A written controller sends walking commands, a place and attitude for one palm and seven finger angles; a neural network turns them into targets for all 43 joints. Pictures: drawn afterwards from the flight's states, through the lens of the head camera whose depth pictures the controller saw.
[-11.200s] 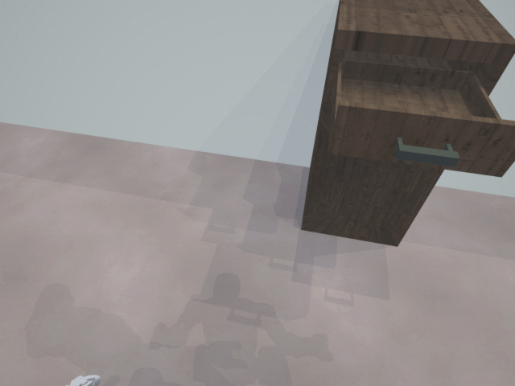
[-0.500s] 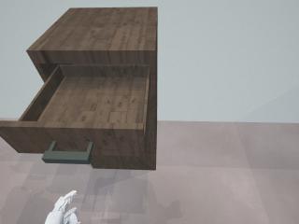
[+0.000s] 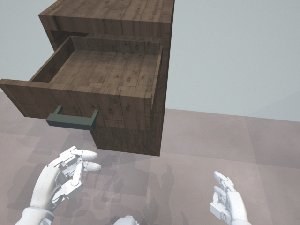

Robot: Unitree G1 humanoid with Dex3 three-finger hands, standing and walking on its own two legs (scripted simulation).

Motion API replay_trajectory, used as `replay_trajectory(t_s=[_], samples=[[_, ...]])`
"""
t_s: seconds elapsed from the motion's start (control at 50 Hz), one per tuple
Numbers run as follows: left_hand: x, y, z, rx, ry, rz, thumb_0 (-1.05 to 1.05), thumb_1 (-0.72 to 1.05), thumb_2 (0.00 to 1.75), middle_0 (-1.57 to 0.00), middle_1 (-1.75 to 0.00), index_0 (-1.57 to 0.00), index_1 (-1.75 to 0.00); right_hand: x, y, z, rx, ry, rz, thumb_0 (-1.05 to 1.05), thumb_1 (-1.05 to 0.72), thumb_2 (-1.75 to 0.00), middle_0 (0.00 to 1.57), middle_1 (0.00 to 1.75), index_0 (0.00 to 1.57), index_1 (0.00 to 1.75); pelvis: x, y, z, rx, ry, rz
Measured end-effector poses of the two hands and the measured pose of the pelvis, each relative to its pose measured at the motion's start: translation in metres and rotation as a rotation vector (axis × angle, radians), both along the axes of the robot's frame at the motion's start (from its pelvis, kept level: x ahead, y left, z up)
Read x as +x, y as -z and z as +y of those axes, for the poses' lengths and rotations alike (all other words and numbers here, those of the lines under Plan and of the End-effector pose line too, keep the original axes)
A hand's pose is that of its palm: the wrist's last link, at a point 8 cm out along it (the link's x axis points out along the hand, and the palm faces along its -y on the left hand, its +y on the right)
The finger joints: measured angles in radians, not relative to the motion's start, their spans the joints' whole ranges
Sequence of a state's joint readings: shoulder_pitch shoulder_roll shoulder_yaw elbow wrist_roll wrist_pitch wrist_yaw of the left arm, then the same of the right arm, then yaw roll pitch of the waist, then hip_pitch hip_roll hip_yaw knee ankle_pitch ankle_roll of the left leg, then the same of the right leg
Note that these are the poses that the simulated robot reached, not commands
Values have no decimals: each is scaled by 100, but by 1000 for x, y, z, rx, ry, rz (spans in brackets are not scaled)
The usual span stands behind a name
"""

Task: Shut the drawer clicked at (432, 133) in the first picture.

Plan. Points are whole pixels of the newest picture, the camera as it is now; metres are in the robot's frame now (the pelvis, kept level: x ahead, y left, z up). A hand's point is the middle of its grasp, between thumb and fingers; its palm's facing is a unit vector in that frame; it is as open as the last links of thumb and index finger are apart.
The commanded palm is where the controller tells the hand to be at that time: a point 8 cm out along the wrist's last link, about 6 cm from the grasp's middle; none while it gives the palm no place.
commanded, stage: raise the hand and make a fist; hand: left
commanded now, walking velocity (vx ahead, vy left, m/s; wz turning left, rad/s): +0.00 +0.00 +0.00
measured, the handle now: (74, 116) +0.37 +0.24 +0.09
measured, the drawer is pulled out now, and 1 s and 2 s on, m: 0.30 0.30 0.30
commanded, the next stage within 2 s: bring the fist close to the handle in 1.24 s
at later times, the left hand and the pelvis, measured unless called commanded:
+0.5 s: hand (57, 171) +0.20 +0.21 +0.13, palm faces +0.00 -1.00 -0.09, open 3.1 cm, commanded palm +0.15 +0.26 +0.15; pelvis +0.02 +0.03 +0.03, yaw -1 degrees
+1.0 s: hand (30, 164) +0.19 +0.23 +0.18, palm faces +0.02 -0.99 -0.11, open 3.2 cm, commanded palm +0.14 +0.28 +0.19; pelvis +0.02 +0.02 +0.05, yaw -1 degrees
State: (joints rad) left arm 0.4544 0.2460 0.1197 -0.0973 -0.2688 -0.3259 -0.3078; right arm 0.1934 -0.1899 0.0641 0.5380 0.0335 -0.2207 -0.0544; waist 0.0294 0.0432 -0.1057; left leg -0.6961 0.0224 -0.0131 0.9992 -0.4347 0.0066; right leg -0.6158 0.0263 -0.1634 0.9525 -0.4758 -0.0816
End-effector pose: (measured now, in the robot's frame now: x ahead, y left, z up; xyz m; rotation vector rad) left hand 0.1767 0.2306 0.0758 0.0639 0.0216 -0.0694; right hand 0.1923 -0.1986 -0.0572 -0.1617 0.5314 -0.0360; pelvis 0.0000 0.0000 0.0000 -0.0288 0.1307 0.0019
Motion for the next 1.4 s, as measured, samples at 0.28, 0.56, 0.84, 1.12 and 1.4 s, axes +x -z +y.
replay_trajectory(t_s=[0.28,0.56,0.84,1.12,1.4], samples=[[2,-29,25,19,-53,36,1,90,90,-97,-114,-97,-113,-55,-8,-42,-83,165,96,2,-91,-90,20,30,20,30,14,-22,15,10,28,-33],[-3,-69,31,31,-65,-48,1,89,90,-125,-144,-125,-143,21,-53,3,-30,42,-150,2,-91,-90,20,30,20,30,25,-32,29,2,19,-91],[-13,-107,46,65,-78,-79,1,89,90,-139,-159,-139,-158,31,-64,36,23,-54,-181,1,-90,-90,20,30,20,30,25,-43,30,2,6,-155],[-13,-108,47,55,-88,-47,1,89,90,-140,-160,-140,-159,7,-66,-7,-31,23,-177,2,-90,-90,20,30,20,30,18,-47,18,8,15,-178],[-11,-110,53,64,-113,-53,1,89,90,-140,-160,-140,-160,-1,-59,-24,-34,55,-169,2,-91,-90,20,30,20,30,19,-48,7,9,22,-176]])
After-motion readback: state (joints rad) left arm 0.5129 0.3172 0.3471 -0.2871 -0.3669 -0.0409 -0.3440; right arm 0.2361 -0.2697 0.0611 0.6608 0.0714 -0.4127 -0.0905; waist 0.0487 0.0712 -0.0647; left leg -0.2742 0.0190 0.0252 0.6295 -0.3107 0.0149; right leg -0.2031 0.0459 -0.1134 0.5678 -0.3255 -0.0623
